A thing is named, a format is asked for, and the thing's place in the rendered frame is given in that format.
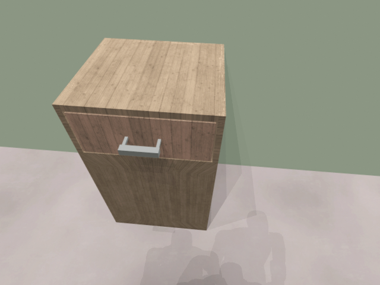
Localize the drawer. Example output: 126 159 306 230
64 112 216 161

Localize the cabinet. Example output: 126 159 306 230
52 38 226 230

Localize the handle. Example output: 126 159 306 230
118 137 161 158

